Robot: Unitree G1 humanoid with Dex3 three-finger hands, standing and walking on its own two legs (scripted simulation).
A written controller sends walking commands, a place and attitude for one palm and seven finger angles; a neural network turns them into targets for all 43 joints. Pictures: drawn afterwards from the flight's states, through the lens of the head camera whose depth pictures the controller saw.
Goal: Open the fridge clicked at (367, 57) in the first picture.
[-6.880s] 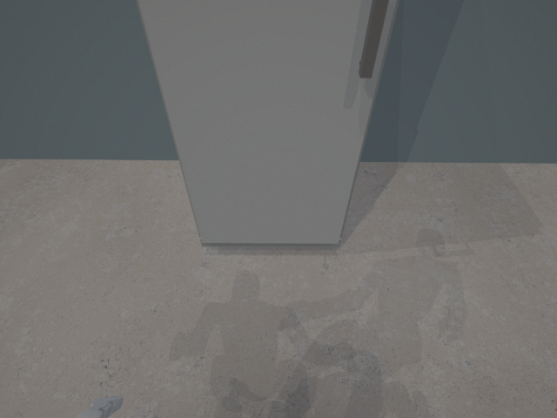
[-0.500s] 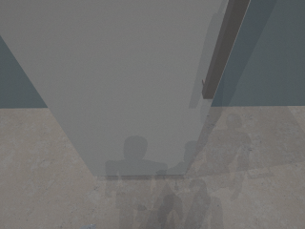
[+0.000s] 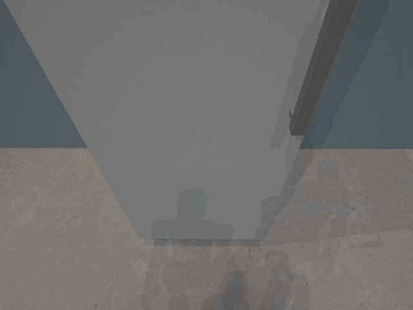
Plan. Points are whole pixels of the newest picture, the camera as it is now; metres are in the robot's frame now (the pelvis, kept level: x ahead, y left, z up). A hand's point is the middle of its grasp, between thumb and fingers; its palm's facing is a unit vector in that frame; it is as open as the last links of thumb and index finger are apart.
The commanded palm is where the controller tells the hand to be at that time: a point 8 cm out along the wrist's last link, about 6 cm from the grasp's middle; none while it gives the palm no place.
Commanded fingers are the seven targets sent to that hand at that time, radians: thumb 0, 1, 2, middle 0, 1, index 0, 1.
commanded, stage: come to a stop and stand still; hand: right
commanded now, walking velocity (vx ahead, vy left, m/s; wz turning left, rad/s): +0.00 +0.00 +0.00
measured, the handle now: (313, 66) +0.49 -0.16 +0.23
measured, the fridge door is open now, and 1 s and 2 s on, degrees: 0 0 0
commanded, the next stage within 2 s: look again from close up in 1.66 s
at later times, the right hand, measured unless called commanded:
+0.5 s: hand out of the picture +0.01 -0.22 -0.19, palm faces +0.03 +0.98 -0.18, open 7.4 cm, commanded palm none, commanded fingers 0.00 -0.90 -0.90 0.20 0.30 0.20 0.30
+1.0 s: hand out of the picture -0.10 -0.23 -0.18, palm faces +0.03 +0.98 -0.19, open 7.4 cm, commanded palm none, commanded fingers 0.00 -0.90 -0.90 0.20 0.30 0.20 0.30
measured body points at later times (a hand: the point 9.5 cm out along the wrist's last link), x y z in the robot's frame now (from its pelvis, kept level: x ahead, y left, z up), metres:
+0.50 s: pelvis -0.01 -0.05 -0.01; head -0.03 -0.06 +0.44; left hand +0.04 +0.19 -0.15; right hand +0.01 -0.27 -0.17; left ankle -0.04 +0.10 -0.74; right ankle +0.07 -0.13 -0.74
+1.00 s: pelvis -0.04 -0.05 +0.00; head -0.06 -0.07 +0.45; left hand -0.01 +0.19 -0.14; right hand -0.10 -0.28 -0.17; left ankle -0.04 +0.10 -0.74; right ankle +0.07 -0.13 -0.74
